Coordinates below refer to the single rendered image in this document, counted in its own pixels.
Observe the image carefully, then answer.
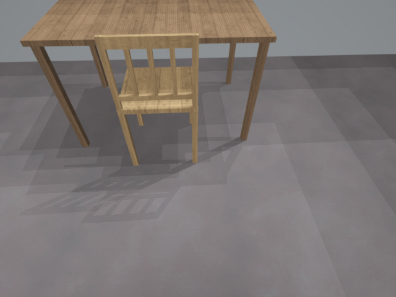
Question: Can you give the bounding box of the table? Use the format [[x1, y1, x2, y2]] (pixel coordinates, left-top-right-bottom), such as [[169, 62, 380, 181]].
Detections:
[[20, 0, 277, 147]]

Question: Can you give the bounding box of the chair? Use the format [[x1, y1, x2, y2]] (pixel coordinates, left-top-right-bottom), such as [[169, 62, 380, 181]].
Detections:
[[94, 33, 199, 166]]

